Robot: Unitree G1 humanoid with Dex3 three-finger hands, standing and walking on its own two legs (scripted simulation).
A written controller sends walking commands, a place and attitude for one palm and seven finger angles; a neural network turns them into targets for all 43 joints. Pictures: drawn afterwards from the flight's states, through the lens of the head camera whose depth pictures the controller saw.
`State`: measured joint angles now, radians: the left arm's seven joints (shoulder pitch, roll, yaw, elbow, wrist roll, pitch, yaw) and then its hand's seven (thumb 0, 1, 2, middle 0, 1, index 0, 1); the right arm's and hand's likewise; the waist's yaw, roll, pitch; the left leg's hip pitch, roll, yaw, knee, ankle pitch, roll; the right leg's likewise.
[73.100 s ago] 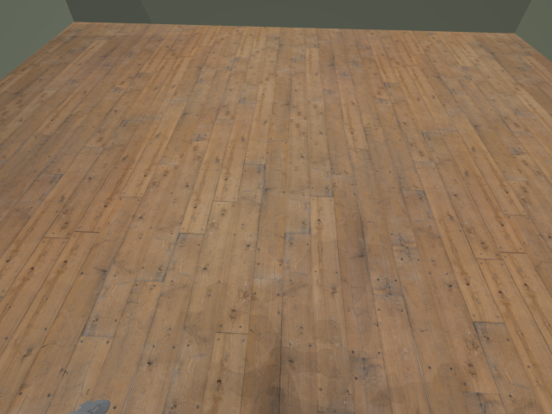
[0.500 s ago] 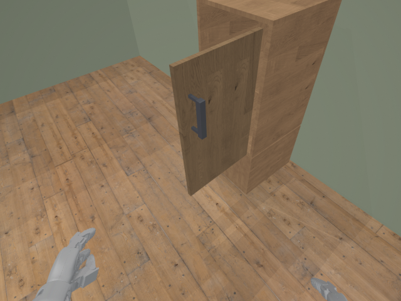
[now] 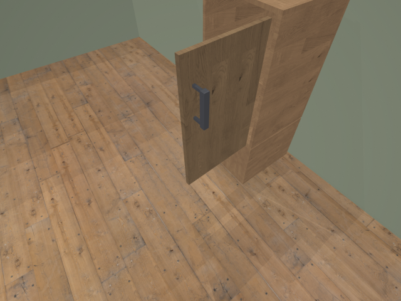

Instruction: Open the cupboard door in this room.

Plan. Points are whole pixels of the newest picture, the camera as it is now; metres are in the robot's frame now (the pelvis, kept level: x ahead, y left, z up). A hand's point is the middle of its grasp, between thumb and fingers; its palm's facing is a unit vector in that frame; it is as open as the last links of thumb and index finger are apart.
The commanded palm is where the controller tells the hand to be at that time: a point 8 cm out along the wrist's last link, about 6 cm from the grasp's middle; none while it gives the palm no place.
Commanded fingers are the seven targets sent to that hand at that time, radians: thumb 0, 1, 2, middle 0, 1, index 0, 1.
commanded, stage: let the arm hang, fingers relaxed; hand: left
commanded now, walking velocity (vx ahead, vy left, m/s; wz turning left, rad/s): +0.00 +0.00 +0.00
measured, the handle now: (200, 107) +0.63 +0.05 +0.00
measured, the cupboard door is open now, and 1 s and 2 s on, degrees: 93 93 93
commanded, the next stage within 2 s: look to check the result in 0.44 s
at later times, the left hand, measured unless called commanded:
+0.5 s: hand out of the picture +0.04 +0.17 -0.17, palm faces +0.02 -0.98 -0.20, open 7.3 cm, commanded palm none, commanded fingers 0.00 0.90 0.90 -0.20 -0.30 -0.20 -0.30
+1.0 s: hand out of the picture +0.03 +0.17 -0.17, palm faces +0.02 -0.97 -0.23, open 7.4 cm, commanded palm none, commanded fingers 0.00 0.90 0.90 -0.20 -0.30 -0.20 -0.30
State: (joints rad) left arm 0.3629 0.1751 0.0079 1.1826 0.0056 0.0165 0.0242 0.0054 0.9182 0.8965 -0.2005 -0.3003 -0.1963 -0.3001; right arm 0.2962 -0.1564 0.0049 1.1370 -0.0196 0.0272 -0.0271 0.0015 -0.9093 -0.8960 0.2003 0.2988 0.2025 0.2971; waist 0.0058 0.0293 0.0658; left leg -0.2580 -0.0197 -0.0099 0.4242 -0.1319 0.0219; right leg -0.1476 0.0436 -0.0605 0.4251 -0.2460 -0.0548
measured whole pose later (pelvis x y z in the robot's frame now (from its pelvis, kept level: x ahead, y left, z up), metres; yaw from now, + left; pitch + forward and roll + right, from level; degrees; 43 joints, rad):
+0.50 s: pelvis +0.02 -0.01 +0.00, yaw +0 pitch -2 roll +0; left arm 0.24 0.16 0.01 1.13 0.00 -0.01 0.03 0.00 0.92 0.90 -0.20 -0.30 -0.20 -0.30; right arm 0.26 -0.15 0.01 1.14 -0.02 0.00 -0.03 0.00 -0.91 -0.90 0.20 0.30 0.20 0.30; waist -0.01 0.01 0.05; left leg -0.22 -0.02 0.00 0.40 -0.15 0.01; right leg -0.11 0.04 -0.05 0.40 -0.26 -0.06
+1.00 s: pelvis +0.03 -0.01 +0.00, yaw -1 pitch -2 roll +1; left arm 0.26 0.17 0.01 1.15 0.00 -0.01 0.03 0.00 0.91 0.90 -0.20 -0.30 -0.20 -0.30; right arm 0.21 -0.19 0.01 1.14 -0.02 0.00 -0.03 0.00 -0.91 -0.90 0.20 0.30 0.20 0.30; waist 0.00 0.01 0.06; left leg -0.18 -0.01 0.00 0.37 -0.16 0.01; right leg -0.07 0.05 -0.05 0.37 -0.26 -0.07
